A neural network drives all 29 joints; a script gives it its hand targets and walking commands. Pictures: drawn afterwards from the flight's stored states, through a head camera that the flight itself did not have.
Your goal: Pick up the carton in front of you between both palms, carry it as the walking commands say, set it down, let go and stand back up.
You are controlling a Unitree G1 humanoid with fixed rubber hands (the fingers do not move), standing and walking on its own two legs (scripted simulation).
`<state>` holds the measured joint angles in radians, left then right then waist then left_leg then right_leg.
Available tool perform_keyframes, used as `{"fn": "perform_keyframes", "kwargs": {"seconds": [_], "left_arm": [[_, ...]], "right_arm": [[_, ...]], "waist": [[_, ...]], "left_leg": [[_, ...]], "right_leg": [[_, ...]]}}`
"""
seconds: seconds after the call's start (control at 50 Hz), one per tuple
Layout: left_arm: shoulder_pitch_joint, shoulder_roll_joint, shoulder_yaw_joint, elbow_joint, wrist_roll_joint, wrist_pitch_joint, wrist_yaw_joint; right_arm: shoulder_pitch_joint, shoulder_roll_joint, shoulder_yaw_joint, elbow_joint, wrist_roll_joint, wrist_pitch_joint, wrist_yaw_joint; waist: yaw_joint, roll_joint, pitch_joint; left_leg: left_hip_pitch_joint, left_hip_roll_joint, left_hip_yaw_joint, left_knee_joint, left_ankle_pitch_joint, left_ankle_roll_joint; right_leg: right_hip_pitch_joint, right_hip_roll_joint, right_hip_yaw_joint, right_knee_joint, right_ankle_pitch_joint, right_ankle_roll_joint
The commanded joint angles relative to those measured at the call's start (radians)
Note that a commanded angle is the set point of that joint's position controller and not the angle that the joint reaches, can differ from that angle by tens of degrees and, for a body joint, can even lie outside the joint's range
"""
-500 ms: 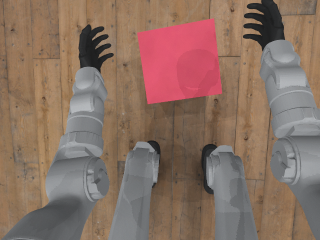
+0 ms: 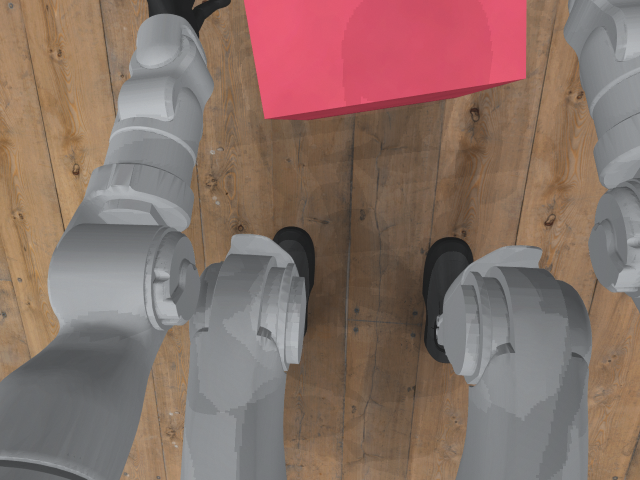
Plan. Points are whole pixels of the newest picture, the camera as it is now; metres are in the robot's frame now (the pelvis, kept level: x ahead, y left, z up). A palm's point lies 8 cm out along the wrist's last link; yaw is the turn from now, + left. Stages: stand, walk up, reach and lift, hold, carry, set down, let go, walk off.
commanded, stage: reach and lift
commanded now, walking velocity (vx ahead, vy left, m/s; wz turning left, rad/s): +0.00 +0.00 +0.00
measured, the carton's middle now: (374, 5) +0.54 +0.00 -0.26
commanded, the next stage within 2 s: none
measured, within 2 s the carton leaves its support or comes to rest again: leaves its support in 0.78 s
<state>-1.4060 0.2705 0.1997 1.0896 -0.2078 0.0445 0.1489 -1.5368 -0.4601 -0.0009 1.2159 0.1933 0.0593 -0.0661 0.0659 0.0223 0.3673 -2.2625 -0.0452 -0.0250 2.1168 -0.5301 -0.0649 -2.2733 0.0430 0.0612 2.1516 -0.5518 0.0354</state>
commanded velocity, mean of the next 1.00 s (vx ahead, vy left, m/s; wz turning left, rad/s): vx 0.00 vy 0.00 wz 0.00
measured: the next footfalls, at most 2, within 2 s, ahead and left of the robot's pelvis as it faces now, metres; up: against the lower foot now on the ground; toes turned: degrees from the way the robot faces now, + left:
none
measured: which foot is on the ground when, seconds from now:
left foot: down 0.00-1.00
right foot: down 0.00-1.00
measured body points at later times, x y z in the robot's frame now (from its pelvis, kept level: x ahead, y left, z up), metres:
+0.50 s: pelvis +0.00 +0.00 -0.01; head +0.38 -0.02 +0.23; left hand +0.54 +0.16 -0.19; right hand +0.57 -0.15 -0.19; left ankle +0.12 +0.13 -0.35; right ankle +0.11 -0.13 -0.35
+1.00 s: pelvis +0.01 +0.00 +0.00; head +0.34 -0.03 +0.30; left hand +0.54 +0.15 -0.12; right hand +0.56 -0.15 -0.13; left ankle +0.12 +0.13 -0.35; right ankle +0.11 -0.13 -0.35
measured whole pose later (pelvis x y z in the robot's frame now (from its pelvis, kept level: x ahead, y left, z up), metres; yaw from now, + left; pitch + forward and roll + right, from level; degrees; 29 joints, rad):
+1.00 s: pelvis +0.01 +0.00 +0.00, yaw -1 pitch +40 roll +2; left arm -1.17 0.12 0.34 0.75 -0.09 0.23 0.16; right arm -1.28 -0.23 -0.13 0.88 0.05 0.25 -0.11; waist 0.04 0.03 0.14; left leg -2.27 -0.10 -0.07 2.15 -0.57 -0.10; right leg -2.28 0.08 0.07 2.17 -0.59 0.06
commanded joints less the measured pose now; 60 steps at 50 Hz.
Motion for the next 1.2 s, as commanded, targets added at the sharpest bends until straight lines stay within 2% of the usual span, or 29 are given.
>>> {"fn": "perform_keyframes", "kwargs": {"seconds": [0.0,0.06,0.12,0.2,0.32,0.44,0.5,0.56,0.6,0.64,0.7,0.74,0.84,0.92,0.98,1.02,1.08,1.12,1.18], "left_arm": [[-0.262,0.147,-0.013,-0.102,-0.019,-0.039,0.005],[-0.22,0.13,-0.034,-0.097,-0.035,-0.046,0.005],[-0.171,0.117,-0.038,-0.091,-0.04,-0.047,0.009],[-0.144,0.102,-0.028,-0.068,-0.026,-0.046,0.007],[-0.187,0.097,-0.028,-0.085,-0.025,-0.048,0.007],[-0.277,0.004,-0.087,-0.086,-0.048,-0.047,0.005],[-0.271,-0.032,-0.047,-0.052,-0.001,-0.047,0.011],[-0.457,-0.427,-0.141,-0.097,0.016,-0.033,-0.074],[-0.559,-0.673,-0.163,-0.12,0.055,0.002,-0.151],[-0.586,-0.812,-0.155,-0.151,0.088,0.036,-0.216],[-0.58,-0.923,-0.163,-0.208,0.094,0.071,-0.268],[-0.574,-0.983,-0.184,-0.254,0.07,0.083,-0.282],[-0.552,-1.128,-0.276,-0.37,0.011,0.118,-0.281],[-0.569,-1.175,-0.369,-0.543,0.0,0.161,-0.267],[-0.531,-1.191,-0.378,-0.594,0.044,0.204,-0.267],[-0.484,-1.206,-0.342,-0.543,0.091,0.234,-0.274],[-0.412,-1.225,-0.229,-0.409,0.196,0.271,-0.294],[-0.398,-1.225,-0.17,-0.367,0.248,0.283,-0.304],[-0.395,-1.234,-0.124,-0.339,0.289,0.286,-0.314]], "right_arm": [[-0.313,-0.127,0.008,-0.129,0.02,-0.037,-0.007],[-0.272,-0.105,0.021,-0.139,0.035,-0.044,-0.011],[-0.234,-0.078,0.036,-0.145,0.045,-0.042,-0.014],[-0.187,-0.055,0.021,-0.106,0.029,-0.036,-0.013],[-0.218,-0.055,0.008,-0.103,0.013,-0.039,-0.019],[-0.305,0.055,0.064,-0.108,0.035,-0.038,-0.014],[-0.309,0.08,0.04,-0.086,-0.008,-0.036,-0.019],[-0.435,0.516,0.131,-0.096,-0.005,-0.025,0.062],[-0.488,0.772,0.132,-0.106,-0.042,-0.003,0.135],[-0.469,0.925,0.103,-0.134,-0.078,0.026,0.19],[-0.439,1.032,0.077,-0.188,-0.099,0.052,0.235],[-0.436,1.088,0.092,-0.245,-0.084,0.06,0.247],[-0.473,1.211,0.188,-0.46,-0.037,0.08,0.227],[-0.442,1.312,0.256,-0.605,-0.038,0.132,0.197],[-0.367,1.371,0.26,-0.616,-0.066,0.183,0.191],[-0.304,1.402,0.213,-0.55,-0.106,0.216,0.202],[-0.233,1.422,0.093,-0.415,-0.197,0.249,0.227],[-0.228,1.414,0.025,-0.371,-0.243,0.259,0.239],[-0.228,1.406,-0.044,-0.337,-0.291,0.26,0.247]], "waist": [[0.018,-0.107,-1.276],[0.015,-0.11,-1.314],[0.028,-0.112,-1.339],[0.021,-0.104,-1.248],[0.006,-0.094,-1.215],[0.007,-0.099,-1.203],[0.004,-0.098,-1.182],[0.002,-0.1,-1.165],[-0.005,-0.092,-1.118],[-0.011,-0.087,-1.084],[-0.015,-0.08,-1.113],[-0.016,-0.083,-1.199],[-0.015,-0.099,-1.562],[-0.023,-0.117,-1.848],[-0.021,-0.114,-1.838],[-0.014,-0.107,-1.69],[-0.001,-0.099,-1.434],[0.002,-0.095,-1.37],[-0.006,-0.082,-1.363]], "left_leg": [[0.59,0.02,0.085,-0.101,0.347,0.0],[0.619,0.012,0.089,-0.076,0.407,0.003],[0.629,0.006,0.095,-0.073,0.425,0.004],[0.568,0.005,0.092,-0.084,0.365,0.001],[0.543,0.006,0.091,-0.096,0.308,-0.003],[0.551,-0.011,0.094,-0.112,0.272,0.0],[0.57,-0.022,0.095,-0.112,0.261,-0.003],[0.551,-0.047,0.095,-0.102,0.265,0.009],[0.527,-0.066,0.103,-0.087,0.245,0.011],[0.501,-0.081,0.114,-0.08,0.231,0.012],[0.494,-0.09,0.122,-0.07,0.28,0.021],[0.523,-0.093,0.126,-0.059,0.349,0.023],[0.646,-0.1,0.139,-0.054,0.487,0.015],[0.695,-0.113,0.159,-0.097,0.506,0.003],[0.709,-0.126,0.164,-0.159,0.422,0.006],[0.663,-0.127,0.161,-0.215,0.31,0.011],[0.568,-0.123,0.151,-0.297,0.145,0.021],[0.559,-0.124,0.145,-0.342,0.098,0.028],[0.582,-0.126,0.137,-0.399,0.088,0.031]], "right_leg": [[0.612,-0.029,-0.058,-0.123,0.301,-0.006],[0.648,-0.021,-0.061,-0.101,0.366,-0.004],[0.664,-0.015,-0.067,-0.094,0.385,-0.003],[0.597,-0.015,-0.063,-0.108,0.325,-0.003],[0.575,-0.017,-0.06,-0.13,0.268,-0.009],[0.585,-0.005,-0.06,-0.148,0.232,-0.013],[0.586,0.005,-0.062,-0.156,0.214,-0.008],[0.571,0.034,-0.062,-0.149,0.229,-0.019],[0.533,0.052,-0.073,-0.136,0.217,-0.024],[0.498,0.067,-0.089,-0.128,0.21,-0.027],[0.479,0.077,-0.109,-0.114,0.254,-0.033],[0.514,0.08,-0.115,-0.104,0.321,-0.034],[0.731,0.09,-0.127,-0.101,0.493,-0.026],[0.916,0.104,-0.138,-0.142,0.558,-0.011],[0.878,0.117,-0.148,-0.205,0.461,-0.004],[0.78,0.122,-0.15,-0.262,0.334,-0.003],[0.641,0.124,-0.146,-0.349,0.151,-0.009],[0.613,0.127,-0.143,-0.396,0.093,-0.015],[0.623,0.131,-0.138,-0.448,0.081,-0.023]]}}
